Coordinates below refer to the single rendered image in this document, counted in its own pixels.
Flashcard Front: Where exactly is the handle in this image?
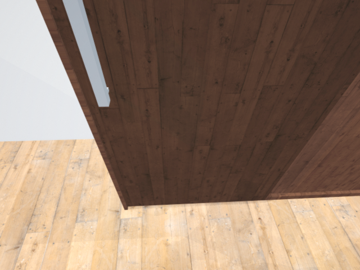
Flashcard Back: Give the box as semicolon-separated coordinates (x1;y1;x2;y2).
62;0;110;107

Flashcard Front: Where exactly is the wardrobe door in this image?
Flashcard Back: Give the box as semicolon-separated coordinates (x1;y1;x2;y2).
47;0;360;206
270;72;360;194

